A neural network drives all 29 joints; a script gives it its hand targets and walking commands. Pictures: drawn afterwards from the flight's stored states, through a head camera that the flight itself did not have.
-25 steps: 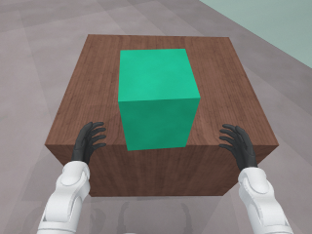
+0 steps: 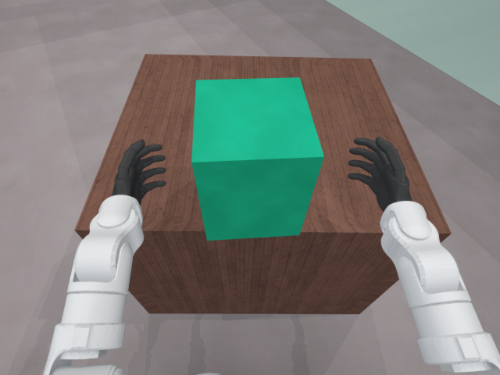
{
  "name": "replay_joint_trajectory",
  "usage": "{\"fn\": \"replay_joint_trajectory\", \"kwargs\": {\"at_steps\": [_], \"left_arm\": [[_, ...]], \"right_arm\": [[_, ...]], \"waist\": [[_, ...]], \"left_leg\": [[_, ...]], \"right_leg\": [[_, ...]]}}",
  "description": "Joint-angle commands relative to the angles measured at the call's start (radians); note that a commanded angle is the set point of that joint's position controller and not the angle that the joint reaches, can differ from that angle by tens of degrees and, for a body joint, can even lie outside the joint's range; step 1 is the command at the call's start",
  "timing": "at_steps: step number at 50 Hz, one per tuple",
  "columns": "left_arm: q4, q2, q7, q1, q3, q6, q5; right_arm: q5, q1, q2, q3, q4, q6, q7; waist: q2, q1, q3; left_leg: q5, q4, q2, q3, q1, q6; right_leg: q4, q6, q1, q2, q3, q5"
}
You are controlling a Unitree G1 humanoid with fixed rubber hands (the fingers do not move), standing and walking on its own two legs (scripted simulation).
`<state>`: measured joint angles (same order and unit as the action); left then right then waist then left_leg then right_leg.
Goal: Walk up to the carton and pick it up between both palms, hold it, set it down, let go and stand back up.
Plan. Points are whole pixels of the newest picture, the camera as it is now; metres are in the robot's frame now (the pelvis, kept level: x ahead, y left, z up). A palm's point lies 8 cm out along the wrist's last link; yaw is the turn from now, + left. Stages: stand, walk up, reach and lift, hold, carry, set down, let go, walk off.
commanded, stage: reach and lift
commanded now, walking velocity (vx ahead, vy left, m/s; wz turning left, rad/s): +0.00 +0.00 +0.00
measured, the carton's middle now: (251, 162) +0.49 +0.04 +0.01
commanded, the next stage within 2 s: none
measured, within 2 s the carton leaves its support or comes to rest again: neither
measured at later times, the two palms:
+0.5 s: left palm (136, 138) +0.40 +0.22 +0.14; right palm (375, 135) +0.41 -0.14 +0.16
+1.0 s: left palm (137, 125) +0.44 +0.23 +0.14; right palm (365, 125) +0.45 -0.14 +0.15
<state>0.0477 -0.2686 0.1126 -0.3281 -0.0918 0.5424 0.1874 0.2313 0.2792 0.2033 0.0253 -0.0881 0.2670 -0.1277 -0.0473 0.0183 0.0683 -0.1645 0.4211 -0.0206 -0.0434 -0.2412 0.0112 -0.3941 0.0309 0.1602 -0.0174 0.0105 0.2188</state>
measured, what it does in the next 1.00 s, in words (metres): stands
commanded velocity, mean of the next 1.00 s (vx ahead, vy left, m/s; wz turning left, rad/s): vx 0.00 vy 0.00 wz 0.00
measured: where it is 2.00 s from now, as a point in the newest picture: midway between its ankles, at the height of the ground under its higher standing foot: outside the picture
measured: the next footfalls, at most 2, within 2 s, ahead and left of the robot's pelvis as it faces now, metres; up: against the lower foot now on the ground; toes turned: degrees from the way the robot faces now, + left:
none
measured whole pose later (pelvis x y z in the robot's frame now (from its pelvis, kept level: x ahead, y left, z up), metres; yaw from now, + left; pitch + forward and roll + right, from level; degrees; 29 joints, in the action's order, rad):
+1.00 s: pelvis +0.02 +0.00 +0.00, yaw +0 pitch +2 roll -1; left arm 0.71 -0.30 0.10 -0.85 -0.11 0.35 0.15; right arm 0.30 0.82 0.22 0.02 -0.69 0.25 -0.13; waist -0.04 0.02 0.04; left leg -0.18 0.42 -0.02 -0.04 -0.28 0.01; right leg -0.36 0.03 0.18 -0.02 0.01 0.22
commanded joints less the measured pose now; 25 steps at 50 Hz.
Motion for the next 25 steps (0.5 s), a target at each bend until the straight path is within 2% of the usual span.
{"fn": "replay_joint_trajectory", "kwargs": {"at_steps": [1, 2, 4, 5, 6, 7, 8, 9, 11, 12, 16, 17, 18, 19, 20, 21, 22, 23, 25], "left_arm": [[-0.088, -0.156, -0.022, -0.436, -0.166, -0.017, -0.045], [-0.081, -0.155, -0.023, -0.458, -0.166, -0.016, -0.062], [-0.021, -0.162, -0.027, -0.507, -0.155, -0.014, -0.055], [-0.064, -0.182, -0.027, -0.509, -0.173, -0.016, -0.058], [-0.053, -0.176, -0.027, -0.510, -0.178, -0.016, -0.076], [-0.030, -0.181, -0.026, -0.543, -0.172, -0.014, -0.061], [0.049, -0.188, -0.030, -0.573, -0.168, 0.002, -0.072], [0.061, -0.188, -0.033, -0.585, -0.174, 0.003, -0.076], [0.062, -0.207, -0.029, -0.671, -0.178, -0.015, -0.053], [0.094, -0.210, -0.027, -0.675, -0.172, -0.024, -0.045], [0.118, -0.213, -0.021, -0.734, -0.180, -0.033, -0.062], [0.095, -0.236, -0.017, -0.757, -0.177, -0.042, -0.051], [0.131, -0.241, -0.014, -0.781, -0.175, -0.040, -0.053], [0.179, -0.231, -0.009, -0.831, -0.156, -0.036, -0.047], [0.236, -0.235, -0.011, -0.824, -0.157, -0.041, -0.038], [0.224, -0.229, -0.010, -0.845, -0.153, -0.045, -0.043], [0.211, -0.244, -0.011, -0.863, -0.157, -0.046, -0.039], [0.240, -0.253, -0.006, -0.911, -0.155, -0.057, -0.026], [0.272, -0.246, -0.007, -0.920, -0.146, -0.061, -0.030]], "right_arm": [[0.132, 0.476, 0.173, -0.017, 0.010, 0.018, 0.000], [0.137, 0.481, 0.180, -0.014, -0.035, 0.025, 0.000], [0.149, 0.530, 0.173, 0.000, -0.090, 0.040, 0.005], [0.151, 0.537, 0.198, -0.005, -0.064, 0.035, 0.005], [0.157, 0.533, 0.194, -0.006, -0.109, 0.036, 0.003], [0.162, 0.587, 0.189, 0.004, -0.098, 0.040, 0.001], [0.166, 0.613, 0.184, 0.010, -0.141, 0.047, -0.003], [0.171, 0.621, 0.175, 0.019, -0.145, 0.051, -0.003], [0.159, 0.726, 0.194, -0.006, -0.127, 0.045, -0.006], [0.171, 0.742, 0.174, 0.020, -0.159, 0.050, -0.003], [0.166, 0.785, 0.195, 0.008, -0.222, 0.044, -0.012], [0.173, 0.812, 0.211, 0.000, -0.208, 0.042, -0.012], [0.161, 0.828, 0.226, -0.019, -0.267, 0.045, -0.013], [0.159, 0.890, 0.219, -0.015, -0.285, 0.045, -0.010], [0.172, 0.887, 0.207, 0.004, -0.311, 0.045, -0.005], [0.176, 0.906, 0.195, 0.015, -0.280, 0.037, -0.009], [0.187, 0.922, 0.203, 0.012, -0.279, 0.043, -0.012], [0.192, 0.971, 0.196, 0.026, -0.285, 0.041, -0.014], [0.188, 0.960, 0.207, 0.011, -0.372, 0.045, -0.012]], "waist": [[0.142, 0.091, -0.396], [0.177, 0.095, -0.406], [0.176, 0.084, -0.400], [0.173, 0.099, -0.455], [0.199, 0.090, -0.462], [0.176, 0.106, -0.474], [0.174, 0.101, -0.436], [0.170, 0.106, -0.419], [0.147, 0.104, -0.484], [0.143, 0.117, -0.487], [0.132, 0.110, -0.532], [0.159, 0.118, -0.576], [0.158, 0.103, -0.570], [0.165, 0.102, -0.574], [0.156, 0.116, -0.545], [0.140, 0.114, -0.571], [0.148, 0.114, -0.603], [0.121, 0.133, -0.620], [0.152, 0.109, -0.647]], "left_leg": [[0.235, -0.105, 0.010, 0.002, 0.257, -0.062], [0.246, -0.097, 0.007, 0.007, 0.276, -0.068], [0.255, -0.092, 0.005, 0.010, 0.261, -0.070], [0.302, -0.082, 0.007, 0.007, 0.282, -0.073], [0.327, -0.077, 0.010, 0.002, 0.304, -0.080], [0.314, -0.075, 0.006, 0.006, 0.291, -0.075], [0.286, -0.079, 0.005, 0.009, 0.273, -0.071], [0.283, -0.080, 0.008, 0.004, 0.246, -0.065], [0.246, -0.082, 0.008, 0.009, 0.250, -0.056], [0.238, -0.082, 0.010, 0.007, 0.228, -0.053], [0.331, -0.062, 0.005, 0.006, 0.265, -0.058], [0.348, -0.050, 0.003, 0.004, 0.268, -0.066], [0.360, -0.044, -0.001, 0.008, 0.278, -0.072], [0.318, -0.047, -0.003, 0.012, 0.257, -0.072], [0.305, -0.049, 0.000, 0.006, 0.236, -0.066], [0.333, -0.040, -0.001, 0.010, 0.238, -0.059], [0.348, -0.035, 0.002, 0.010, 0.244, -0.059], [0.340, -0.033, 0.004, 0.003, 0.222, -0.053], [0.426, -0.013, -0.004, 0.014, 0.253, -0.068]], "right_leg": [[0.082, -0.031, -0.019, 0.060, -0.009, -0.126], [0.079, -0.032, -0.015, 0.057, -0.003, -0.124], [0.082, -0.037, 0.000, 0.059, -0.005, -0.128], [0.072, -0.034, -0.018, 0.060, -0.003, -0.158], [0.079, -0.032, -0.021, 0.063, -0.007, -0.171], [0.080, -0.032, -0.021, 0.060, -0.001, -0.170], [0.084, -0.031, -0.002, 0.061, -0.005, -0.143], [0.081, -0.030, -0.017, 0.060, -0.001, -0.167], [0.076, -0.022, -0.014, 0.059, -0.001, -0.139], [0.077, -0.022, -0.008, 0.057, -0.001, -0.131], [0.067, -0.019, -0.014, 0.066, -0.007, -0.199], [0.057, -0.019, -0.018, 0.067, -0.007, -0.206], [0.063, -0.019, -0.008, 0.070, -0.010, -0.205], [0.063, -0.023, 0.026, 0.069, -0.014, -0.171], [0.069, -0.026, 0.023, 0.065, -0.015, -0.163], [0.063, -0.021, 0.012, 0.068, -0.013, -0.200], [0.059, -0.017, 0.000, 0.065, -0.006, -0.214], [0.055, -0.014, 0.014, 0.068, -0.006, -0.211], [0.053, -0.021, 0.018, 0.069, -0.011, -0.249]]}}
